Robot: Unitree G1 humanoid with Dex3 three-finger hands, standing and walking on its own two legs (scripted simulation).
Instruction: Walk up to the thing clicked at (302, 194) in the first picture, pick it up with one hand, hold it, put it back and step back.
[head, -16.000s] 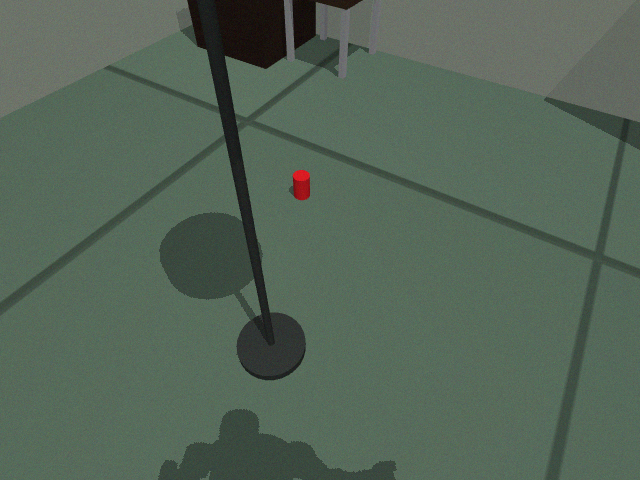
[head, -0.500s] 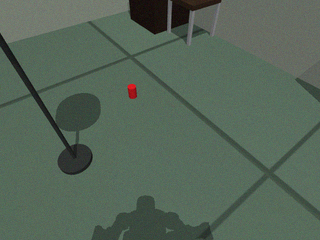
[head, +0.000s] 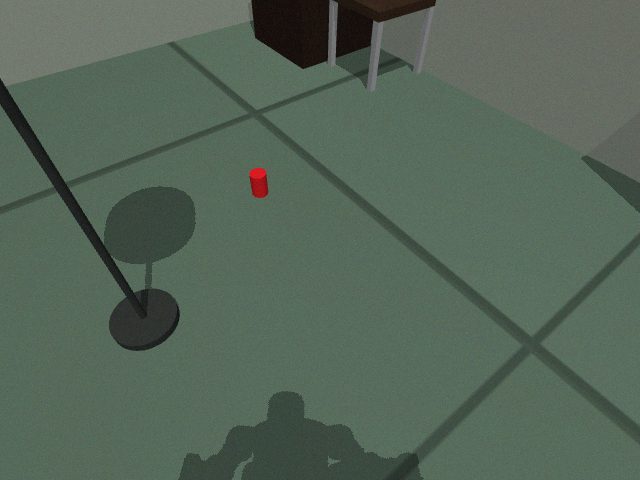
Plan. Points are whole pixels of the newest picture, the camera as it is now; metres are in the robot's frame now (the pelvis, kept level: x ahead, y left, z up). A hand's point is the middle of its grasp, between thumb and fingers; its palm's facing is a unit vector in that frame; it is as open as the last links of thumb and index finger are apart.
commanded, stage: stand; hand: left
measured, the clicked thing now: (259, 183) +1.43 +0.27 -0.72
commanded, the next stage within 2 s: walk up in 0.86 s
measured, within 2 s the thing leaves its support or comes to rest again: neither
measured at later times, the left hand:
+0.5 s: hand out of the picture +0.07 +0.26 -0.16, palm faces -0.03 -0.94 -0.34, open 7.4 cm
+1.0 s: hand out of the picture +0.08 +0.28 -0.15, palm faces +0.06 -0.94 -0.34, open 7.4 cm
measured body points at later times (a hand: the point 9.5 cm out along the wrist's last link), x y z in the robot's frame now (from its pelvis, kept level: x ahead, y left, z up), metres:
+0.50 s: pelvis +0.01 +0.00 +0.00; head +0.02 +0.00 +0.45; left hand +0.07 +0.31 -0.13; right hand +0.08 -0.30 -0.13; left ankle +0.02 +0.16 -0.75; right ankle -0.01 -0.12 -0.75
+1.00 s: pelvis +0.02 +0.01 +0.00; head +0.02 +0.02 +0.45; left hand +0.08 +0.33 -0.12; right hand +0.10 -0.31 -0.13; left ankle +0.03 +0.15 -0.72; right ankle -0.01 -0.12 -0.75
